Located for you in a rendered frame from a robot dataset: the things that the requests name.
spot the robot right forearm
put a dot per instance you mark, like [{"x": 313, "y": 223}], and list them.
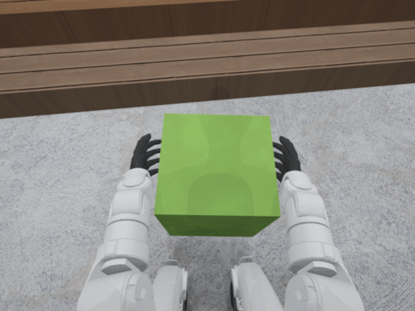
[{"x": 311, "y": 245}]

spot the left robot upper arm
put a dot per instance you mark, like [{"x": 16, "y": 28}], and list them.
[{"x": 126, "y": 291}]

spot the robot left forearm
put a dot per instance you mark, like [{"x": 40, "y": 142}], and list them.
[{"x": 125, "y": 242}]

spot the right robot shin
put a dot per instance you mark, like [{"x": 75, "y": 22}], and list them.
[{"x": 240, "y": 303}]

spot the right robot upper arm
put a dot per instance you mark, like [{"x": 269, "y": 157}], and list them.
[{"x": 311, "y": 292}]

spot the carton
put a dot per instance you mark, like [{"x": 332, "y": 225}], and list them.
[{"x": 216, "y": 175}]

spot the robot right hand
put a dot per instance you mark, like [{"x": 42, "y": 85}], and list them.
[{"x": 289, "y": 158}]

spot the right robot thigh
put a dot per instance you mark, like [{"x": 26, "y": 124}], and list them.
[{"x": 252, "y": 286}]

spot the robot left hand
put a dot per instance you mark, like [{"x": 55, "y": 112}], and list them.
[{"x": 140, "y": 157}]

